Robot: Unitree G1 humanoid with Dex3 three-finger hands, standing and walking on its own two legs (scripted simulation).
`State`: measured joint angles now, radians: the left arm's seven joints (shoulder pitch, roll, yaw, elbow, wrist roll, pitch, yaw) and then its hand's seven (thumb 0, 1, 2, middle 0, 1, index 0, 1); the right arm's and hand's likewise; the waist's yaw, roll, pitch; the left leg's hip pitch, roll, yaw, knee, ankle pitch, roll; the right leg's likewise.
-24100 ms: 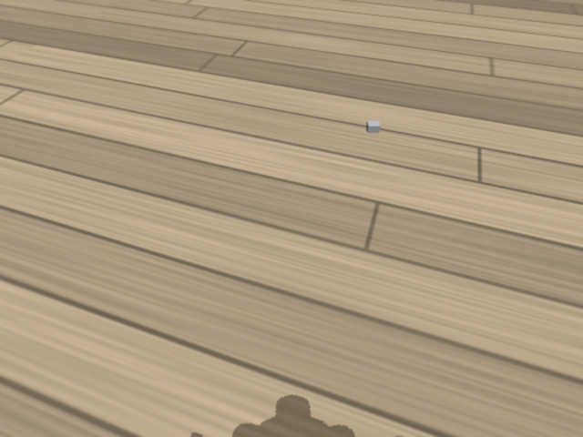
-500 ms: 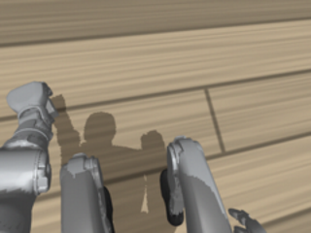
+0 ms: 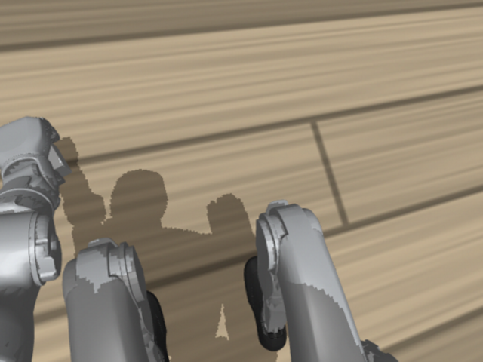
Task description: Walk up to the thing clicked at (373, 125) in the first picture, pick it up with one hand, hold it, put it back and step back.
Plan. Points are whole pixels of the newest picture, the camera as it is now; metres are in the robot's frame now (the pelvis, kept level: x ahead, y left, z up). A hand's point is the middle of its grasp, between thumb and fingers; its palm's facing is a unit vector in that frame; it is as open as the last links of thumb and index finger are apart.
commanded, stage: lower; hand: left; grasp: from above
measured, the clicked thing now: (40, 165) +0.47 +0.27 -0.19
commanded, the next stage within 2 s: rest in 0.38 s
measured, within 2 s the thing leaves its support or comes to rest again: rests again in 1.24 s
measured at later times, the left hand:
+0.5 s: hand (57, 168) +0.47 +0.26 -0.22, palm faces -0.41 -0.19 -0.89, open 8.6 cm
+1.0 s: hand (67, 171) +0.48 +0.25 -0.26, palm faces -0.41 -0.22 -0.89, open 8.6 cm
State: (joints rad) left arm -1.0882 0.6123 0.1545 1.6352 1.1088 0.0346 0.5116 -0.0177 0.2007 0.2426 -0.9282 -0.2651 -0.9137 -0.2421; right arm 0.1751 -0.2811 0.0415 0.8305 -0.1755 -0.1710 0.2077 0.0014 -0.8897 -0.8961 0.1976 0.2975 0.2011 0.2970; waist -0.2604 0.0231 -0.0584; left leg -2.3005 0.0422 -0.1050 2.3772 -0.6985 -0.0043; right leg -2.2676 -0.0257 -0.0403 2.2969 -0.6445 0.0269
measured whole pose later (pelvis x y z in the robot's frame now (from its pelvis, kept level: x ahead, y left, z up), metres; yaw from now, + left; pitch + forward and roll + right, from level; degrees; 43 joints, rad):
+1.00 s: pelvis +0.00 +0.01 -0.03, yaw -5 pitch +31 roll -11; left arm -1.12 0.83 0.24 1.80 1.18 -0.06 0.66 -0.02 0.21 0.24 -0.93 -0.26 -0.91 -0.25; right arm 0.16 -0.33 0.16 0.77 -0.26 -0.27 0.34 0.00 -0.89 -0.90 0.20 0.30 0.20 0.30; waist -0.37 -0.06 0.12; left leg -2.36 0.04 -0.20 2.53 -0.74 0.00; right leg -2.28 0.00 -0.11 2.38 -0.65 0.05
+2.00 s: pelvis +0.00 +0.01 -0.03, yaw -8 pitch +28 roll -14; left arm -1.15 0.95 0.20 1.88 1.16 -0.05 0.71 -0.01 0.18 0.36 -0.77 -0.41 -0.76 -0.41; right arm 0.14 -0.36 0.27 0.73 -0.26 -0.35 0.38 0.00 -0.89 -0.90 0.20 0.30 0.20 0.30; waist -0.42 -0.12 0.19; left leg -2.34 0.04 -0.25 2.55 -0.73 0.01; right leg -2.24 0.02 -0.15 2.35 -0.62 0.06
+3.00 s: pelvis +0.00 +0.01 -0.02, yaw -8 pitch +28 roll -14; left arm -1.14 0.95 0.19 1.80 1.14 -0.05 0.66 0.00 -0.28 0.83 -0.31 -0.80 -0.30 -0.81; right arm 0.16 -0.36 0.27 0.71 -0.25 -0.34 0.37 0.00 -0.90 -0.90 0.20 0.30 0.20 0.30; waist -0.42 -0.12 0.19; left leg -2.33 0.04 -0.26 2.52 -0.72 0.00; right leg -2.22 0.01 -0.16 2.32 -0.62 0.06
